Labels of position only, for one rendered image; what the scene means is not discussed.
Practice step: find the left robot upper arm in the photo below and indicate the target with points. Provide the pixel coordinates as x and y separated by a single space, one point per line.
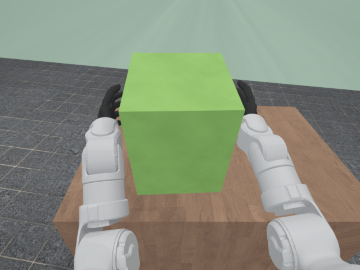
115 249

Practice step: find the robot left hand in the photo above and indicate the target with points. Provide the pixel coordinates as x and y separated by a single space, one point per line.
109 105

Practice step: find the pedestal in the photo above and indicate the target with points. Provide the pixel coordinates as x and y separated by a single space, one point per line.
227 230

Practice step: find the robot right hand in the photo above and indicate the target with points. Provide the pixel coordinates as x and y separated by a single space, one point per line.
247 98

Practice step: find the right robot upper arm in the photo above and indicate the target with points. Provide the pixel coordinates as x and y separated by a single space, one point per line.
304 242

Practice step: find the robot right forearm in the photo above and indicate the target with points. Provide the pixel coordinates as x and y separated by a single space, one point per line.
282 191

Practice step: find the robot left forearm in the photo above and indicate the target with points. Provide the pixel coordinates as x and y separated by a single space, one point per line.
104 200

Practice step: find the carton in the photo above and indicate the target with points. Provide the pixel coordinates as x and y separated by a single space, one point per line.
181 115

